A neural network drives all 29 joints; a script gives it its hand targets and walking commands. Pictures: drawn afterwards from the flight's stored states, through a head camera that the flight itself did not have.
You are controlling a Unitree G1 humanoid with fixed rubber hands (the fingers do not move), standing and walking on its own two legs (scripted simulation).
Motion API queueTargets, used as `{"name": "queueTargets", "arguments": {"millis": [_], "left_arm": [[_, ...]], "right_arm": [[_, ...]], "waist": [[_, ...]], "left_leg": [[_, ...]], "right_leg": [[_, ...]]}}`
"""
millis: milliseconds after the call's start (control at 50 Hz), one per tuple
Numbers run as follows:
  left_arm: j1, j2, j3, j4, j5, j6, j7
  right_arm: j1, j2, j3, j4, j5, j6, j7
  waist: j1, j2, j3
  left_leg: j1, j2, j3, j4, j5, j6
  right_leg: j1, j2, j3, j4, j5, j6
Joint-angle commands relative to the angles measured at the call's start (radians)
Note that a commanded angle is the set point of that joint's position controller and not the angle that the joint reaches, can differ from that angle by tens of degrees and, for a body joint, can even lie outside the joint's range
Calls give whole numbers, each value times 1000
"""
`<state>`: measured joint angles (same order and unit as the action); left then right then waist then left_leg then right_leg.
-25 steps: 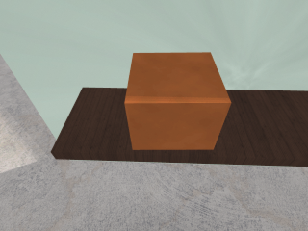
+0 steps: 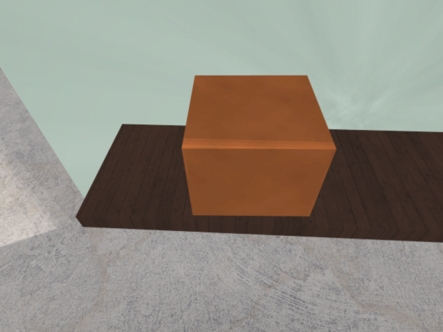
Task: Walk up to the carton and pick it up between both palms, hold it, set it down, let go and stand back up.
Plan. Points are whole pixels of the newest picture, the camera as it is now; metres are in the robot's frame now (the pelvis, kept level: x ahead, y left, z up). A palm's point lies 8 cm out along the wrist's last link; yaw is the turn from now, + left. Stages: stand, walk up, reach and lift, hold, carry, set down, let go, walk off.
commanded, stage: stand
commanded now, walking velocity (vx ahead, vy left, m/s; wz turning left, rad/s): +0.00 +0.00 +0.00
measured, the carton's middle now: (250, 144) +0.53 -0.04 +0.03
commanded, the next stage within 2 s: none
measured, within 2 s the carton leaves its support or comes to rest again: neither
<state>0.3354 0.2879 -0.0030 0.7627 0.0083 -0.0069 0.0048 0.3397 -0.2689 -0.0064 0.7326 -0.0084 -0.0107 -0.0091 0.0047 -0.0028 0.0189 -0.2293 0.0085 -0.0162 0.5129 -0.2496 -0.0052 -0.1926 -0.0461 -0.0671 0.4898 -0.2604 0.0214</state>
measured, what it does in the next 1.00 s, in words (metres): stands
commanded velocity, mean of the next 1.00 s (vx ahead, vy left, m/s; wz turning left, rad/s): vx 0.00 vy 0.00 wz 0.00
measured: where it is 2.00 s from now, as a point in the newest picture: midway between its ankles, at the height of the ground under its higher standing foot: outside the picture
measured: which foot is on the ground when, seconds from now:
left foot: down 0.00-1.00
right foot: down 0.00-1.00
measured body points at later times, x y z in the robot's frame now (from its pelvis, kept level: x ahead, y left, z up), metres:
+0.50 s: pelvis +0.00 +0.00 +0.00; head +0.00 +0.00 +0.45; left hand +0.06 +0.27 -0.12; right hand +0.08 -0.27 -0.12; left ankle +0.02 +0.12 -0.74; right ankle +0.00 -0.13 -0.74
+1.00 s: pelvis +0.00 +0.00 +0.00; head +0.00 +0.00 +0.45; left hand +0.06 +0.27 -0.13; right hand +0.08 -0.27 -0.12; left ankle +0.02 +0.12 -0.74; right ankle +0.00 -0.13 -0.74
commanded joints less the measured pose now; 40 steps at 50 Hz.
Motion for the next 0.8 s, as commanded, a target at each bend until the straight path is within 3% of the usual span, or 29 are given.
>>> {"name": "queueTargets", "arguments": {"millis": [0, 780], "left_arm": [[32, 115, 31, -49, 1, -12, 4], [48, 118, 27, -31, -3, -9, 7]], "right_arm": [[25, -123, -32, -53, 0, -12, -4], [21, -130, -27, -24, 2, -10, -8]], "waist": [[2, 8, 41], [2, 16, 28]], "left_leg": [[-31, 73, -100, -109, 69, 30], [-32, 70, -113, -113, 90, 28]], "right_leg": [[-30, -66, 96, -98, 36, -36], [-9, -72, 86, -102, 47, -40]]}}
